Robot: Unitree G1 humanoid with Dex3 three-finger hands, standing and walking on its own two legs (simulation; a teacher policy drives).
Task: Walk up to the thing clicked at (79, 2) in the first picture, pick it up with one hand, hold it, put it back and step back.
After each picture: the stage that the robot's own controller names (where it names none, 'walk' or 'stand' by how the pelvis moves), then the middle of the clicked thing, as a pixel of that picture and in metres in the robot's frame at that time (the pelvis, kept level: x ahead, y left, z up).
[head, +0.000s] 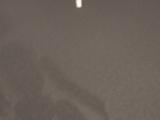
stand; (78, 2) +2.34 +0.16 -0.72
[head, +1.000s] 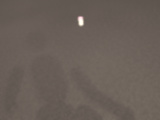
walk; (80, 21) +2.21 +0.27 -0.69
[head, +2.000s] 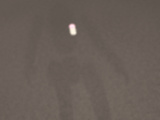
walk; (72, 29) +1.60 +0.32 -0.71
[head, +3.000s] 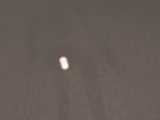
walk; (64, 63) +1.10 +0.34 -0.72
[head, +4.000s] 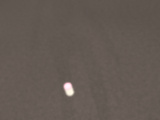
walk; (68, 89) +0.75 +0.27 -0.71
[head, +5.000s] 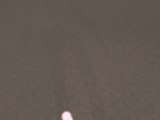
stand; (67, 118) +0.48 +0.23 -0.71
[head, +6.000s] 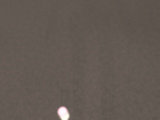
stand; (63, 113) +0.43 +0.27 -0.71
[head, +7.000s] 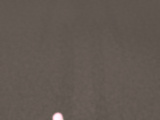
stand; out of the picture +0.44 +0.20 -0.70
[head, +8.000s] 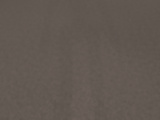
walk; out of the picture +0.41 +0.24 -0.72
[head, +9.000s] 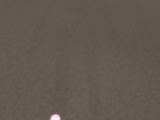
walk; out of the picture +0.45 +0.17 -0.70
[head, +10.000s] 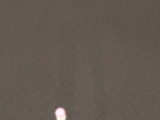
walk; (60, 115) +0.46 +0.17 -0.69
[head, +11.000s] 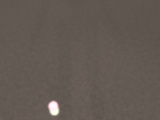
walk; (53, 108) +0.52 +0.22 -0.70
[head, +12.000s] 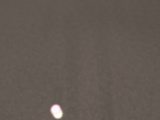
stand; (56, 111) +0.44 +0.26 -0.69
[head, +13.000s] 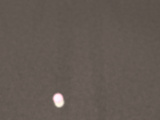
stand; (58, 100) +0.46 +0.20 -0.68
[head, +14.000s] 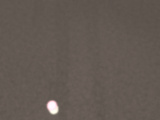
walk; (52, 107) +0.40 +0.24 -0.70
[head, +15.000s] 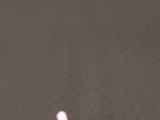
stand; (62, 118) +0.49 +0.22 -0.72
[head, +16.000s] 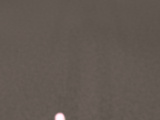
stand; out of the picture +0.48 +0.22 -0.73
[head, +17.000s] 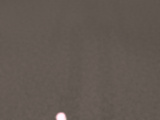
stand; (61, 119) +0.47 +0.22 -0.73
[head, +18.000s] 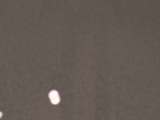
go down; (54, 97) +0.50 +0.22 -0.66
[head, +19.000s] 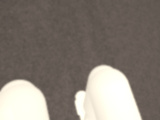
go down; out of the picture +0.55 +0.29 -0.28
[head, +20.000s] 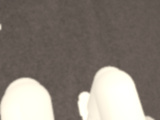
close in; out of the picture +0.55 +0.29 -0.28
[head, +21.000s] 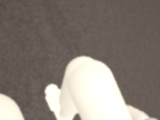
close in; out of the picture +0.53 +0.34 -0.24
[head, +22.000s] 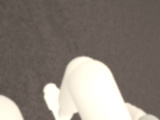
close; out of the picture +0.52 +0.33 -0.25
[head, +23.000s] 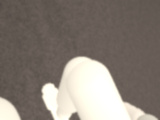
close; out of the picture +0.50 +0.32 -0.25
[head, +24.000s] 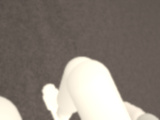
close; out of the picture +0.50 +0.31 -0.25
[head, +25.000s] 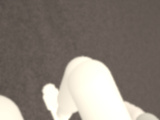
close; out of the picture +0.44 +0.29 -0.28
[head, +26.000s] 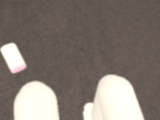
lift; (13, 58) +0.46 +0.26 -0.33
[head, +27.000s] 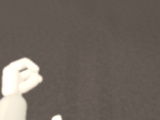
hold; out of the picture +0.42 +0.20 -0.67
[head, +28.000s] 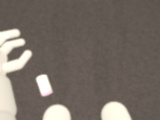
hold; (44, 85) +0.43 +0.23 -0.52
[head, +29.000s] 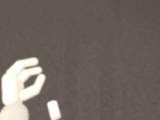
close; (54, 110) +0.41 +0.23 -0.63
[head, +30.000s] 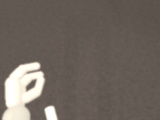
close; (51, 115) +0.39 +0.25 -0.67
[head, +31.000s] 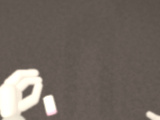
close; (50, 105) +0.41 +0.25 -0.61
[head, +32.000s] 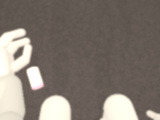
stand; (35, 78) +0.44 +0.28 -0.46
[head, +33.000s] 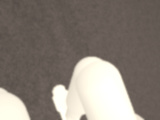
close in; out of the picture +0.40 +0.35 -0.27
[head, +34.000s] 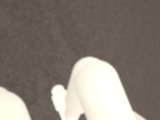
close; out of the picture +0.40 +0.36 -0.27
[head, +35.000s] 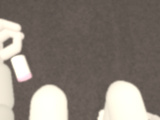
hold; (21, 68) +0.45 +0.30 -0.36
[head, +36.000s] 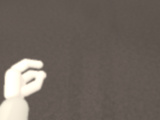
hold; out of the picture +0.38 +0.27 -0.69
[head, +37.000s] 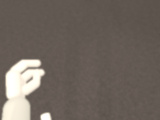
close; out of the picture +0.38 +0.29 -0.69
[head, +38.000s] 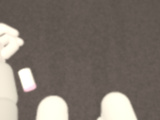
crouch; (27, 79) +0.44 +0.30 -0.45
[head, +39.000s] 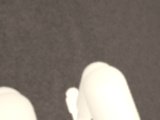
hold; out of the picture +0.41 +0.36 -0.29
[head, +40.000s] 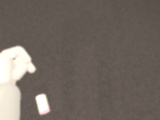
lower; (42, 104) +0.41 +0.29 -0.60
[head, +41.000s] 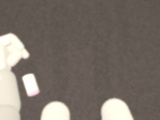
crouch; (30, 84) +0.42 +0.30 -0.50
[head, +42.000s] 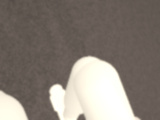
lower; out of the picture +0.40 +0.38 -0.27
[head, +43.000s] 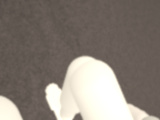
lower; out of the picture +0.39 +0.39 -0.27
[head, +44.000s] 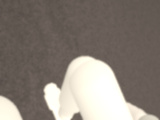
lower; out of the picture +0.39 +0.39 -0.27
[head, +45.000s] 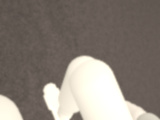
loosen; out of the picture +0.38 +0.39 -0.28
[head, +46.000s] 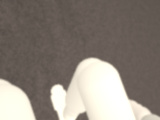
withdraw; out of the picture +0.39 +0.39 -0.28
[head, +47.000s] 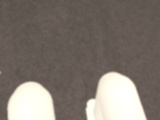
stand; out of the picture +0.42 +0.35 -0.32
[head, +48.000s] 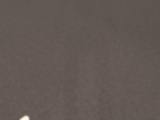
stand; out of the picture +0.38 +0.29 -0.67
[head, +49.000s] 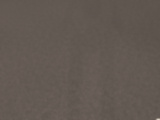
stand; out of the picture +0.39 +0.31 -0.69
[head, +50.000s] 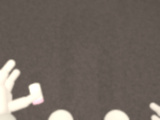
withdraw; (36, 93) +0.41 +0.31 -0.54
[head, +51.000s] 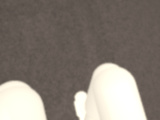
withdraw; out of the picture +0.43 +0.36 -0.28
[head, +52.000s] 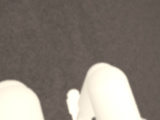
stand; out of the picture +0.41 +0.38 -0.29
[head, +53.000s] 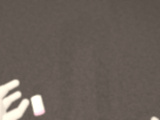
stand; (37, 105) +0.41 +0.30 -0.60
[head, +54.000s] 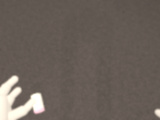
withdraw; (37, 103) +0.41 +0.32 -0.60
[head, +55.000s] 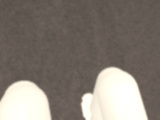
open; out of the picture +0.44 +0.36 -0.30
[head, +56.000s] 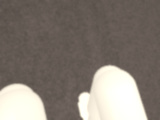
lower; out of the picture +0.42 +0.37 -0.29
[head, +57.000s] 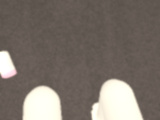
lower; (5, 64) +0.45 +0.34 -0.39
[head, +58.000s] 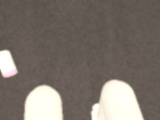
lower; (6, 63) +0.45 +0.34 -0.39
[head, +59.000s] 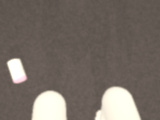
lower; (17, 70) +0.45 +0.33 -0.43
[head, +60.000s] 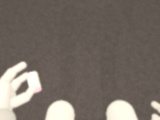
lower; (33, 82) +0.44 +0.32 -0.50
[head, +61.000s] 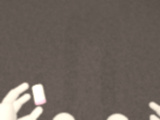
withdraw; (38, 94) +0.42 +0.32 -0.56
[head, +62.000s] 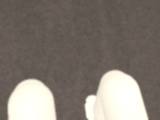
rise; out of the picture +0.45 +0.36 -0.32
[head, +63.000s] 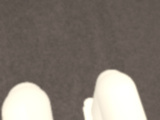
rise; out of the picture +0.43 +0.37 -0.30
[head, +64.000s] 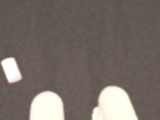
lower; (11, 70) +0.43 +0.34 -0.45
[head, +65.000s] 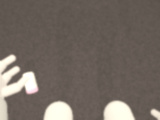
lower; (30, 82) +0.44 +0.33 -0.50
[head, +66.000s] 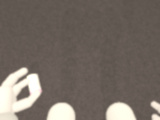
lower; (34, 84) +0.44 +0.33 -0.51
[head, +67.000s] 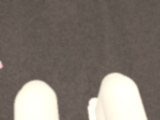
rise; out of the picture +0.45 +0.36 -0.34
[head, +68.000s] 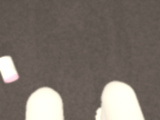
stand; (7, 69) +0.45 +0.35 -0.38
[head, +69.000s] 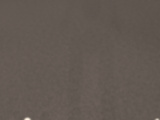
stand; out of the picture +0.39 +0.32 -0.68
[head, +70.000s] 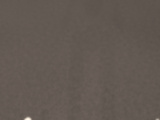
stand; out of the picture +0.39 +0.33 -0.69
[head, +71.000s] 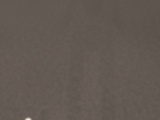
stand; out of the picture +0.39 +0.33 -0.69
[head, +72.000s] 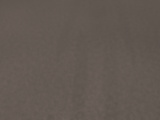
stand; out of the picture +0.40 +0.33 -0.75
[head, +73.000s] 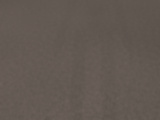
stand; out of the picture +0.38 +0.33 -0.75
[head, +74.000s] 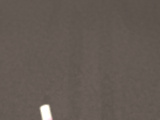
walk; (46, 113) +0.41 +0.33 -0.74
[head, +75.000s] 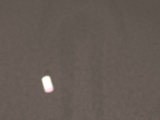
walk; (47, 84) +0.66 +0.30 -0.73
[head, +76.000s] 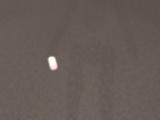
stand; (52, 63) +1.02 +0.37 -0.73
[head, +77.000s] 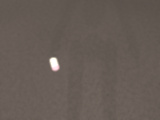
stand; (54, 64) +0.99 +0.36 -0.73
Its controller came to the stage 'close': yes
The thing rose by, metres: 0.01
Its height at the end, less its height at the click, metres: -0.02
